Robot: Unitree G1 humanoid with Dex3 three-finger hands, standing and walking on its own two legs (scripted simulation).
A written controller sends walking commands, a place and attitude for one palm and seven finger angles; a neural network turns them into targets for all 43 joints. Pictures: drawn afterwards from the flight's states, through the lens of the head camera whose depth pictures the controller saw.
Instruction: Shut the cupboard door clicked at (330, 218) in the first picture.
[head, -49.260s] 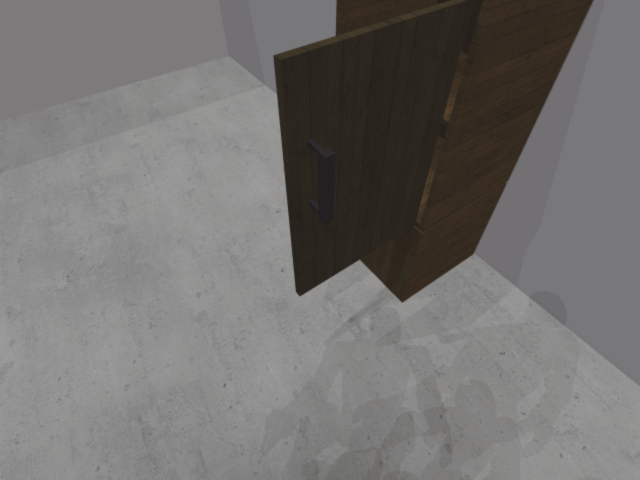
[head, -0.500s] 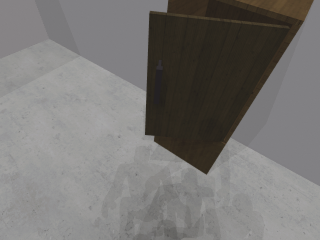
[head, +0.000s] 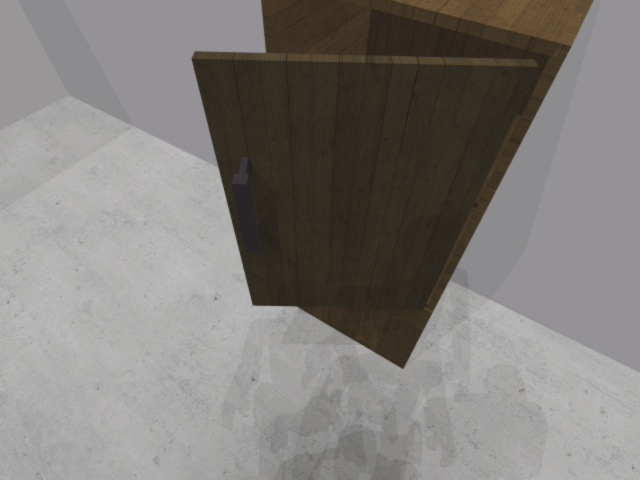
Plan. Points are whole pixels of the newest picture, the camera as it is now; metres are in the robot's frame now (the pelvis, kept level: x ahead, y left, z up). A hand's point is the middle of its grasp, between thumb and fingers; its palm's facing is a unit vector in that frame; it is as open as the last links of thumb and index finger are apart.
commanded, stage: come to a stop and stand still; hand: left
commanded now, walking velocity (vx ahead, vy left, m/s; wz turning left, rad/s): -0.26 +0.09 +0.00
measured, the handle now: (249, 207) +0.49 +0.14 +0.03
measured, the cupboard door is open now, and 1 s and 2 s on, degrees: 32 32 32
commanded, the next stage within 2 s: look again from close up in 1.12 s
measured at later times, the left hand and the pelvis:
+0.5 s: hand out of the picture +0.02 +0.17 -0.16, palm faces +0.05 -0.96 -0.28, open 7.4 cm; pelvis +0.01 -0.02 +0.00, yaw +1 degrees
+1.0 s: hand out of the picture +0.01 +0.25 -0.16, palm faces -0.03 -0.96 -0.27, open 7.4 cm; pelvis -0.04 +0.05 +0.00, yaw -1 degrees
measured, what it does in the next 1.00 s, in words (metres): steps on the spot: left foot, then left foot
